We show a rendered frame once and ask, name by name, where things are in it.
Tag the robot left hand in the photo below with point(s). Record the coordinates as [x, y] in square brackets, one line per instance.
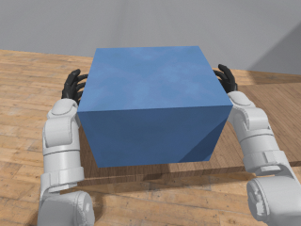
[71, 86]

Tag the right robot forearm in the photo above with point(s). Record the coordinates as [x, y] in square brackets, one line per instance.
[262, 155]

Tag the robot left upper arm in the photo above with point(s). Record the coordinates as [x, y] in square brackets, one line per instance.
[70, 209]

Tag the robot right upper arm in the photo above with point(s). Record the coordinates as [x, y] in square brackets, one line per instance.
[275, 200]

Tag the left robot forearm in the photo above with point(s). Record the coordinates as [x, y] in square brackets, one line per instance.
[60, 149]

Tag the robot right hand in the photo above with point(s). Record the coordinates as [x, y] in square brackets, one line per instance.
[228, 80]

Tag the table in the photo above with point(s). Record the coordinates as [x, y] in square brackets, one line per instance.
[282, 106]

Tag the carton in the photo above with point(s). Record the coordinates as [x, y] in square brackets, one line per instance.
[152, 105]

